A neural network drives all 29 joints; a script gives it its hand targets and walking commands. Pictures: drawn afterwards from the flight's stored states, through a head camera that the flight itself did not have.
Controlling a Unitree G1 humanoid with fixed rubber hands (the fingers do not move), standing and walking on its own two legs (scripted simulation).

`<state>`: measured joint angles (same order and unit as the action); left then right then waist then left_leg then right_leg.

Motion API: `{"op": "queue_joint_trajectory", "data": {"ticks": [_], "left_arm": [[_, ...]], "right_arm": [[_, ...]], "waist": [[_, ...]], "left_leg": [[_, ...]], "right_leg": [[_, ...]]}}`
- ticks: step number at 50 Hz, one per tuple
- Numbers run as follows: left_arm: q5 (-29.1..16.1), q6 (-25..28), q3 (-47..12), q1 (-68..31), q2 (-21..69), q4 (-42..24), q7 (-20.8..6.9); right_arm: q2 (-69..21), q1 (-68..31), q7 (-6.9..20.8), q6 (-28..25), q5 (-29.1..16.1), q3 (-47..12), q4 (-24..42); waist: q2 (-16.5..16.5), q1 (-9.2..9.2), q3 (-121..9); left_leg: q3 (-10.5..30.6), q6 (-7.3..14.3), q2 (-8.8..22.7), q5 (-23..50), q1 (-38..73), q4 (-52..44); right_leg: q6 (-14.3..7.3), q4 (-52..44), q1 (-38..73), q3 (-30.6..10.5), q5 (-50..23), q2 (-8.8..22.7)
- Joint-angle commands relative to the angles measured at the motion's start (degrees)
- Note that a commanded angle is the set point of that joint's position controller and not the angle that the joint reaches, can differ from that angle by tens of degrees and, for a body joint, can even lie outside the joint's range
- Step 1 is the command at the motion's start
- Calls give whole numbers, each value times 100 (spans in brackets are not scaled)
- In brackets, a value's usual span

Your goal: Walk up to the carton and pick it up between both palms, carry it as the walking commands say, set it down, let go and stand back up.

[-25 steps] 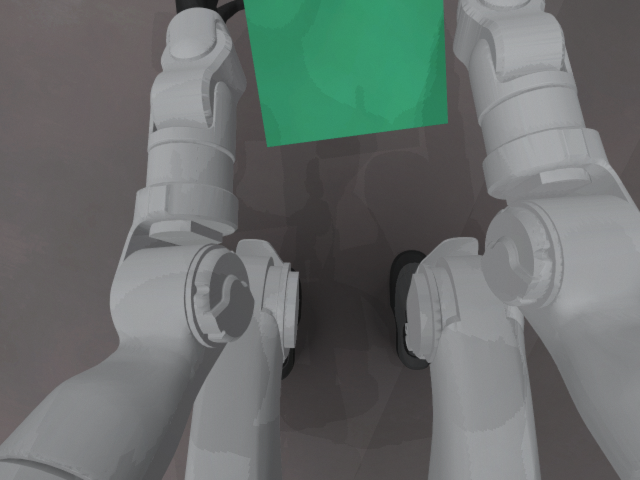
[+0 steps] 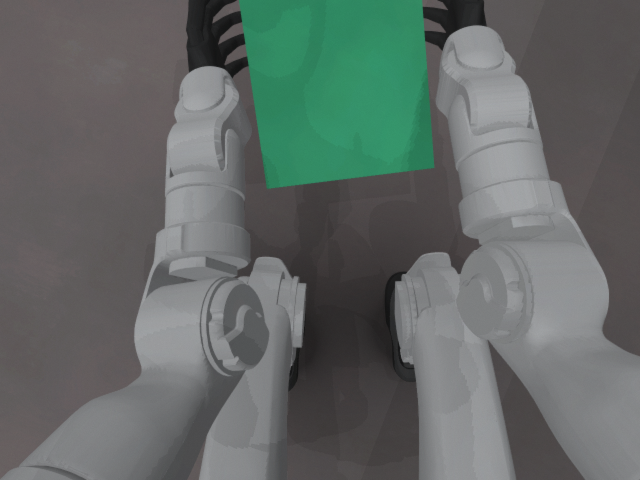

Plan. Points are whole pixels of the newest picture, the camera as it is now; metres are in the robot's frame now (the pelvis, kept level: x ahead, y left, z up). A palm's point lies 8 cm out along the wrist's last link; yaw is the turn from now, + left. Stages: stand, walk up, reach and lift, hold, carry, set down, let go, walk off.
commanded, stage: reach and lift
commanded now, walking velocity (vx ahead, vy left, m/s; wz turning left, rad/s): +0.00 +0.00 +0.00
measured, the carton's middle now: (335, 78) +0.53 +0.00 -0.18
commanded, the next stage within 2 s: none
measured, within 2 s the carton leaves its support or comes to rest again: neither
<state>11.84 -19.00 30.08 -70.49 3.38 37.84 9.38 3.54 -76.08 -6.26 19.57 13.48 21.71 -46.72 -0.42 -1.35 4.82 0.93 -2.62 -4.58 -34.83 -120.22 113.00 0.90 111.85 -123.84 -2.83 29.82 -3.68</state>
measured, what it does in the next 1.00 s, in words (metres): rises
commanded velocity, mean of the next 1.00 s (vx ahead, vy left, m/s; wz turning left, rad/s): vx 0.00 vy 0.00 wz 0.00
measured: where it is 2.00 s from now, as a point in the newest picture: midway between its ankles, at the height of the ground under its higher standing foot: (344, 350)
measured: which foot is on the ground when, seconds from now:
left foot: down 0.00-1.00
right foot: down 0.00-1.00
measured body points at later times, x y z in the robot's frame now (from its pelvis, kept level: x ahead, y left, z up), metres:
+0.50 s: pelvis +0.00 +0.00 +0.05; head +0.29 -0.03 +0.39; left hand +0.51 +0.12 -0.03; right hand +0.53 -0.13 -0.04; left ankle +0.09 +0.12 -0.40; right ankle +0.11 -0.12 -0.40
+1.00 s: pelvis +0.00 +0.00 +0.10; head +0.25 -0.02 +0.47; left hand +0.49 +0.13 +0.04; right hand +0.51 -0.13 +0.04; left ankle +0.09 +0.12 -0.40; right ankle +0.11 -0.12 -0.40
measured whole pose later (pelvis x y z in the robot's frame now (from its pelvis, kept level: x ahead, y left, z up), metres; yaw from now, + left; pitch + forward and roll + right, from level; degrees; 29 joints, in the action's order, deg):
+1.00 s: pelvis +0.00 +0.00 +0.10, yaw -1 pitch +37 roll +2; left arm 15.7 -21.7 31.2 -57.0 8.2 34.3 6.7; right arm -3.7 -62.2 -5.8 21.9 17.7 24.8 -42.1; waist 0.3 -1.9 -4.6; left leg 1.8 -2.3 -3.9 -31.1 -101.0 94.8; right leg 0.6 93.9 -104.4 -3.4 26.6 -4.0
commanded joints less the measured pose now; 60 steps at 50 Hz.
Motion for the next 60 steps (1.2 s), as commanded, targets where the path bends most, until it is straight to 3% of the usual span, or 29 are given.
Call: {"op": "queue_joint_trajectory", "data": {"ticks": [1,31,60], "left_arm": [[-813,127,-3064,-4258,5512,-16,-1628],[-649,-85,-3093,-3545,6050,-18,-1807],[-621,-75,-3303,-2609,6441,-69,-1779]], "right_arm": [[-5962,-3349,1392,-169,-759,-2304,25],[-6767,-2631,1365,51,-559,-2316,24],[-7186,-1728,1378,6,-520,-2542,97]], "waist": [[342,-87,-7095],[424,-181,-7130],[360,-200,-6699]], "left_leg": [[-521,49,-618,1945,2841,-1113],[-466,73,-638,1764,3542,-2195],[-296,59,-616,1835,4866,-3358]], "right_leg": [[-57,-838,4475,533,-1950,-638],[27,-1977,5423,429,-1755,-700],[29,-3178,6467,276,-1652,-713]]}}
